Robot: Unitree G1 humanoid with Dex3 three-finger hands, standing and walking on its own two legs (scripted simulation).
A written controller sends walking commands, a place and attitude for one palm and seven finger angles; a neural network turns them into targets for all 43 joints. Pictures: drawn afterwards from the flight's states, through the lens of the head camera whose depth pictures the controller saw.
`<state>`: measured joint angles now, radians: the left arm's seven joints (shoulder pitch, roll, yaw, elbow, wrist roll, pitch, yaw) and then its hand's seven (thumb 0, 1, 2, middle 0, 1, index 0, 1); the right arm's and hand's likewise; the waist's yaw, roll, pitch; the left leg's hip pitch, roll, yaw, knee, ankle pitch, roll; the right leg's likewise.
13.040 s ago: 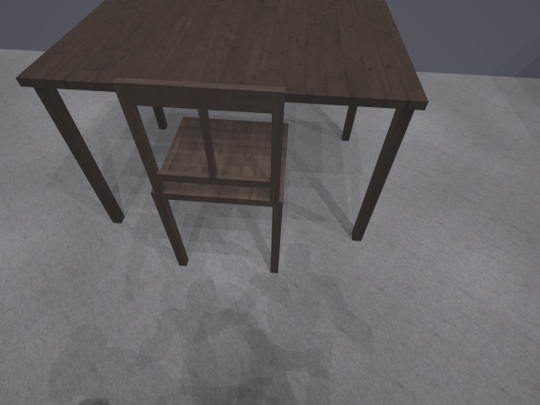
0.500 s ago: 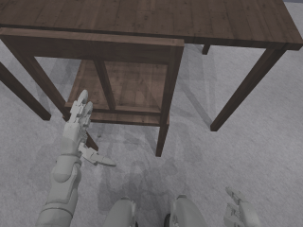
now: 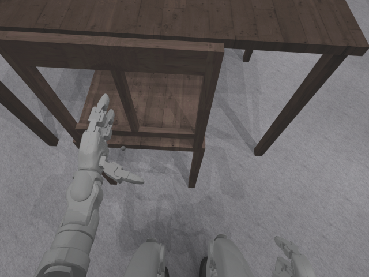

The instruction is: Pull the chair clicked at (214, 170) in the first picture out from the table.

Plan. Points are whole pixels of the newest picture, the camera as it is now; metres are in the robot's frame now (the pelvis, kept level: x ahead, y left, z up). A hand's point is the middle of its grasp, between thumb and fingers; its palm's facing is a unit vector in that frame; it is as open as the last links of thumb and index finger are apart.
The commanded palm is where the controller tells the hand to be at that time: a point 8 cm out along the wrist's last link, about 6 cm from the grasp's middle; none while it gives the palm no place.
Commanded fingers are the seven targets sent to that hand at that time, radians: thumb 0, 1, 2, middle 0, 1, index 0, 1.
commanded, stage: push the fingers through the gap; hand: left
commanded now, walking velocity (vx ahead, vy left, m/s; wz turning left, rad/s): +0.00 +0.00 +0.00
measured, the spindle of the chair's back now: (127, 103) +0.50 +0.14 +0.01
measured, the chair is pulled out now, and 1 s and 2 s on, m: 0.00 0.00 0.00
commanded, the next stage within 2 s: hook a spindle and tug to test in 1.22 s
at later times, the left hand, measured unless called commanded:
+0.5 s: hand (130, 126) +0.43 +0.13 +0.02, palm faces -0.02 -1.00 -0.04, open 16.9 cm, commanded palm +0.41 +0.18 +0.02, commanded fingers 0.00 -0.50 0.30 -0.06 -0.08 -0.06 -0.08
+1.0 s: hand (130, 114) +0.46 +0.13 +0.02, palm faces +0.00 -1.00 -0.03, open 16.9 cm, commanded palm +0.44 +0.18 +0.02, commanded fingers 0.00 -0.50 0.30 -0.06 -0.08 -0.06 -0.08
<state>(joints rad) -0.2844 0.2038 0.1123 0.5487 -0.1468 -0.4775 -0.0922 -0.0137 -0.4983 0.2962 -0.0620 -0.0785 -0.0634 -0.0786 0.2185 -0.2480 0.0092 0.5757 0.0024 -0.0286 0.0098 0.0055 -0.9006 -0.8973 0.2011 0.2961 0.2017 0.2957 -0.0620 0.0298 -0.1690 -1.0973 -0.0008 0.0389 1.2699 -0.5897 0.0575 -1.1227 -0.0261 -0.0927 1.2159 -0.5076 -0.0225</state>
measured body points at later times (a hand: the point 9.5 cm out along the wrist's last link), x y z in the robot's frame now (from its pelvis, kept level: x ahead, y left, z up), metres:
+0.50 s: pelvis +0.00 +0.00 +0.00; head +0.13 +0.01 +0.43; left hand +0.43 +0.18 +0.02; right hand +0.09 -0.26 -0.12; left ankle +0.00 +0.08 -0.63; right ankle +0.03 -0.11 -0.63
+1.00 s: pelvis +0.00 -0.01 -0.01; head +0.14 +0.00 +0.42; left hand +0.46 +0.19 +0.02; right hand +0.05 -0.27 -0.13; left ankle +0.00 +0.08 -0.63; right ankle +0.03 -0.11 -0.63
